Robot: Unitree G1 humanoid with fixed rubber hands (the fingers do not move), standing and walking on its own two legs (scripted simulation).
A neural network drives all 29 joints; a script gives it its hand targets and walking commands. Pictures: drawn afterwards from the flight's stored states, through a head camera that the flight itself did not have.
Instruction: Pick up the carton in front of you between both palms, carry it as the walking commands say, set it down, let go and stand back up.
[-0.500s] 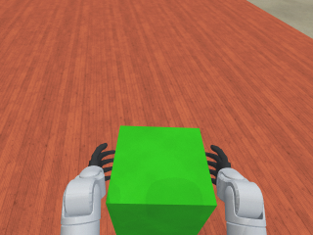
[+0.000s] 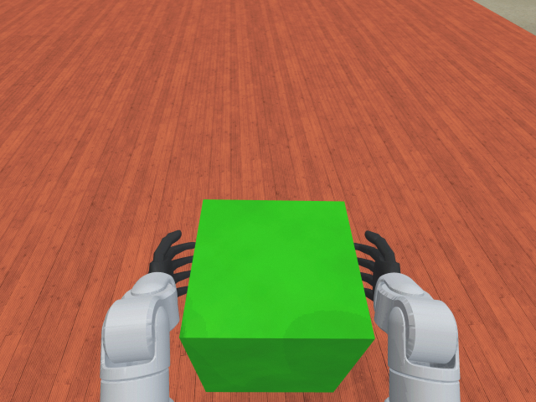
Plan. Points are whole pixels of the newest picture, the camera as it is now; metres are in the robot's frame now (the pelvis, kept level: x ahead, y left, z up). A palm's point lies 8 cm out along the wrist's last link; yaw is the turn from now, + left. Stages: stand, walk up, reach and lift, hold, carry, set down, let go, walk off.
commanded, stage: carry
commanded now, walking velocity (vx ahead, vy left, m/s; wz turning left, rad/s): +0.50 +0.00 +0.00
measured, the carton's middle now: (271, 301) +0.28 +0.01 +0.00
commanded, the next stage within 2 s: none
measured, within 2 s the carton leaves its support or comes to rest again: neither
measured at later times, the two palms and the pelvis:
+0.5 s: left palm (215, 136) +0.63 +0.15 +0.07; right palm (356, 141) +0.61 -0.15 +0.08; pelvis +0.36 +0.01 +0.00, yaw -3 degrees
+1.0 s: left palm (240, 79) +0.88 +0.11 +0.08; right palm (353, 79) +0.87 -0.18 +0.08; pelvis +0.61 -0.03 -0.01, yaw -1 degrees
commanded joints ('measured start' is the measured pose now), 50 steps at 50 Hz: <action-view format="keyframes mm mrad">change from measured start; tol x32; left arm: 1 -438 -908 -730 -45 -435 8 -291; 50 -473 -903 -723 -27 -408 17 -281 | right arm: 1 -381 920 687 0 376 -13 232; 50 -434 909 678 23 405 -1 267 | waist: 1 -14 -120 -124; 8 -62 -98 -229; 10 -70 348 -353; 29 -32 128 -161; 32 -7 -285 -376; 50 -34 58 -256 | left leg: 1 -32 -19 54 -144 94 4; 8 576 -101 152 -293 73 59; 10 938 313 -643 -498 0 283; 29 581 69 147 -232 565 6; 33 77 -74 -67 413 -409 -45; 43 474 7 5 -400 164 -25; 50 464 94 -42 -240 625 1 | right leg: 1 202 -224 129 -84 398 -75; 7 168 -170 -20 209 739 2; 12 -608 -23 227 1123 -186 32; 26 -380 -21 24 231 292 49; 32 464 -391 490 151 1070 -182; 45 -46 -137 77 156 242 28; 50 -12 -137 107 265 566 58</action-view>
